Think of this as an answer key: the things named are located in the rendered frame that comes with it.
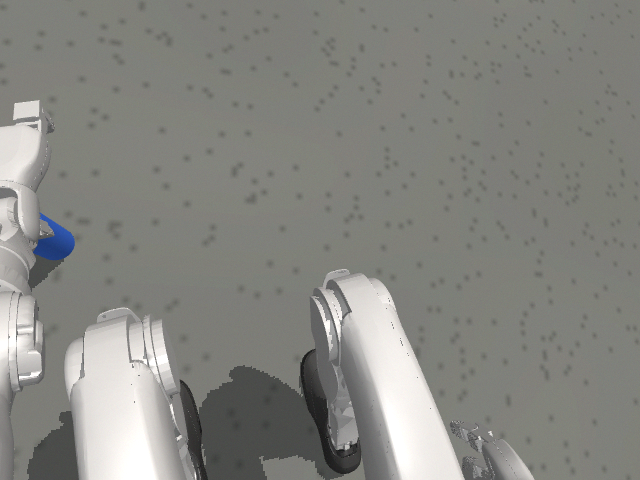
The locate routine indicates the right robot foot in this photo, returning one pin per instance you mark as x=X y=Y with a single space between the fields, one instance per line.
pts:
x=341 y=461

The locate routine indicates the left robot foot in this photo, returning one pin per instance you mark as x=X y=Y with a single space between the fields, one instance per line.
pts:
x=194 y=430

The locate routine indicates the left robot arm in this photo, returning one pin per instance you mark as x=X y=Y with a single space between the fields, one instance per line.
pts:
x=22 y=336

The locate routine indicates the right robot hand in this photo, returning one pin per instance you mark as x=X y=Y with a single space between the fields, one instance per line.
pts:
x=500 y=462

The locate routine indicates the left robot hand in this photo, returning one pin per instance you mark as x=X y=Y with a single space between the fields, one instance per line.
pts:
x=24 y=151

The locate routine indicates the can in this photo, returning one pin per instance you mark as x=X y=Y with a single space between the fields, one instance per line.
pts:
x=58 y=246

